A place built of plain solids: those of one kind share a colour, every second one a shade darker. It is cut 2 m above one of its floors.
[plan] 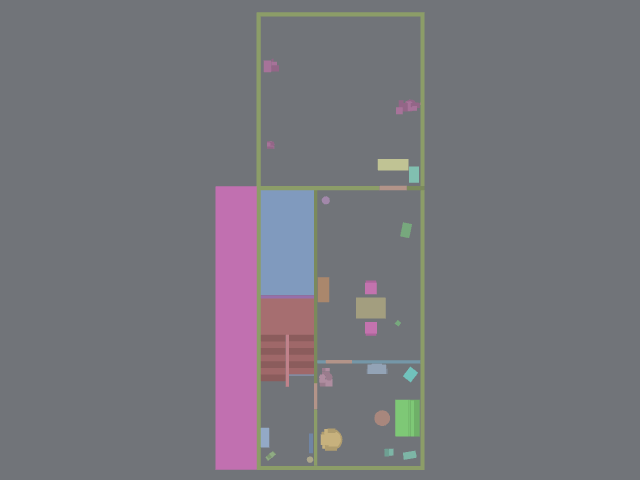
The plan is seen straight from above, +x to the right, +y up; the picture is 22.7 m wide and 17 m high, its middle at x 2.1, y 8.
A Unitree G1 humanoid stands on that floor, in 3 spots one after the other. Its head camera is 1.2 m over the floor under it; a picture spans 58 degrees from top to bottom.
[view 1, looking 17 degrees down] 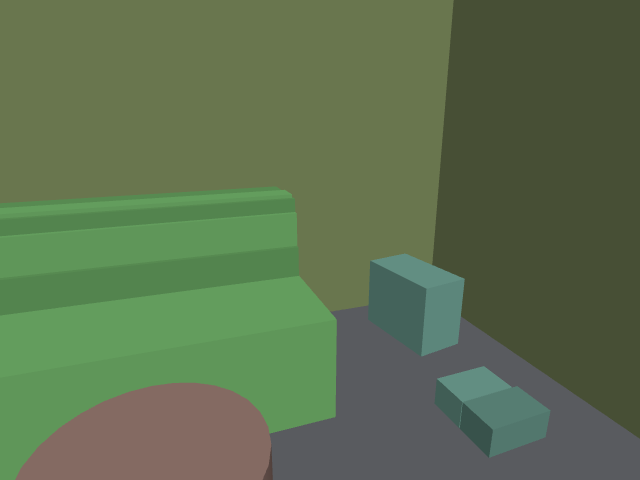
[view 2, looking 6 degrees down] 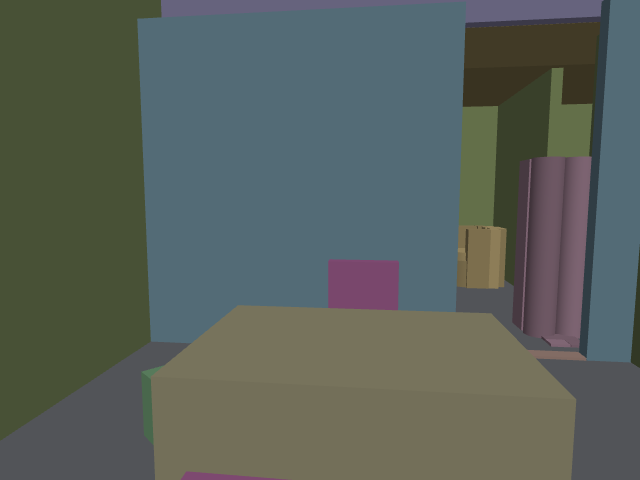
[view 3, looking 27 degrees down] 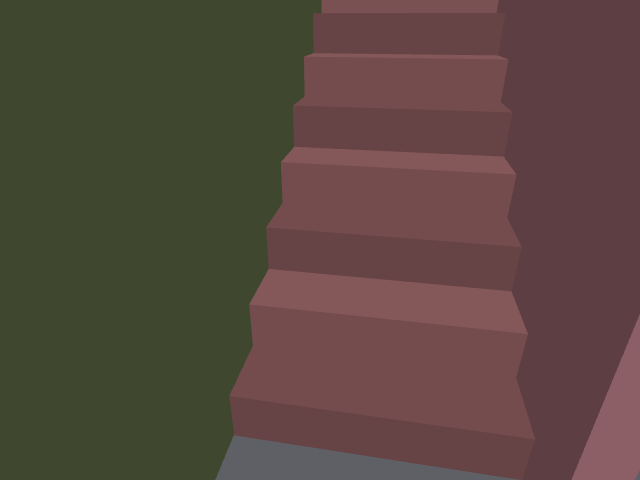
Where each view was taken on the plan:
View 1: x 3.41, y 1.60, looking -20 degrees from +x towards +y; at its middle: wall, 2.50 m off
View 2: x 3.86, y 7.00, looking -83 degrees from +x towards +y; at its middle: kitchen_wall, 3.29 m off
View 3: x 0.44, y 2.10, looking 100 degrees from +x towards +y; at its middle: tread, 1.56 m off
